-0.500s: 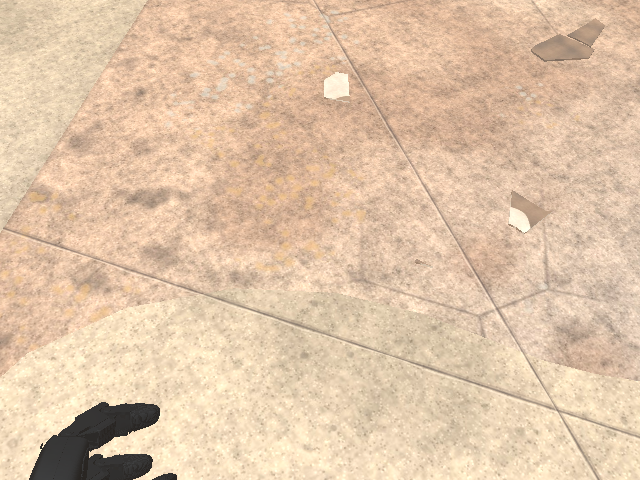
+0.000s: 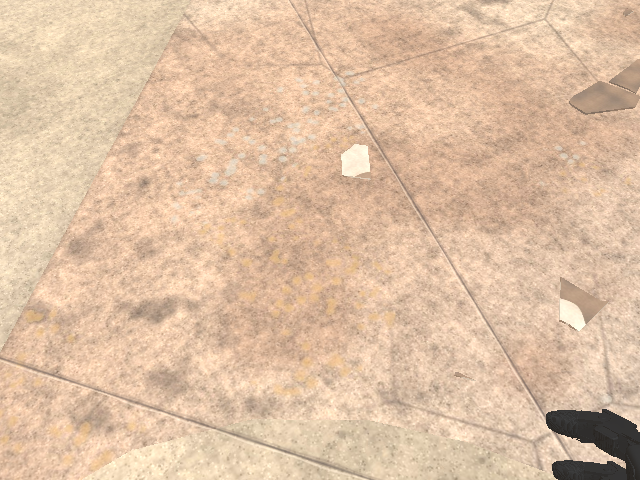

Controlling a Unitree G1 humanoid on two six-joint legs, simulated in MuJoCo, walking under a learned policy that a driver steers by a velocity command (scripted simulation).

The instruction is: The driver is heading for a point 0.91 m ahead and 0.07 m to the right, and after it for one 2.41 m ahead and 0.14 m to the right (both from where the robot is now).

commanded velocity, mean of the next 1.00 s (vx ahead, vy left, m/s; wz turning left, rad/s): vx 0.48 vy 0.00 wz -0.16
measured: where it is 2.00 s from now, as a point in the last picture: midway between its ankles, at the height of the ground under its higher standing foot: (446, 403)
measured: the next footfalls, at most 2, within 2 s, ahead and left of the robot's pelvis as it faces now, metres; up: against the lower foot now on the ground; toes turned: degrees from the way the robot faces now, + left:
left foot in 0.06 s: +0.19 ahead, +0.14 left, +0.00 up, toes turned -7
right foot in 0.54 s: +0.42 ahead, -0.19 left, +0.00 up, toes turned -20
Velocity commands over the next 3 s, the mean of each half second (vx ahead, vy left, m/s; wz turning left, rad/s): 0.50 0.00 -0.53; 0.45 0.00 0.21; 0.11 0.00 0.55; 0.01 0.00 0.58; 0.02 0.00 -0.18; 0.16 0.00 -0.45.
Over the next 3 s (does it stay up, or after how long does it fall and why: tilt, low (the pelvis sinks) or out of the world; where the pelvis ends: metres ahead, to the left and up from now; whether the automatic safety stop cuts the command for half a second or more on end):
stays up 0.71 -0.10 0.00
